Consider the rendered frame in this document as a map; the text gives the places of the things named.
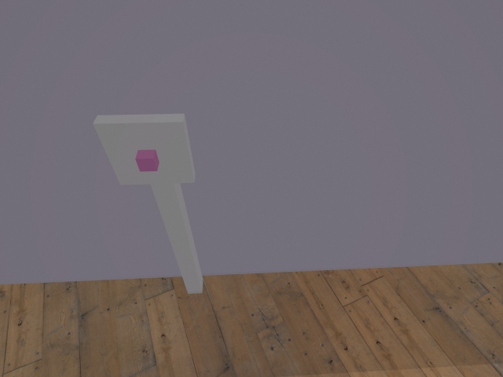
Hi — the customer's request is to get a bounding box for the panel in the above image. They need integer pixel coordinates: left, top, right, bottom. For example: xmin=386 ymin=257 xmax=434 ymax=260
xmin=93 ymin=114 xmax=203 ymax=294

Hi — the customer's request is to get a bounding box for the button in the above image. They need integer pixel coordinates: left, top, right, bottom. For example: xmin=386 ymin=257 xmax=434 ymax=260
xmin=135 ymin=150 xmax=160 ymax=172

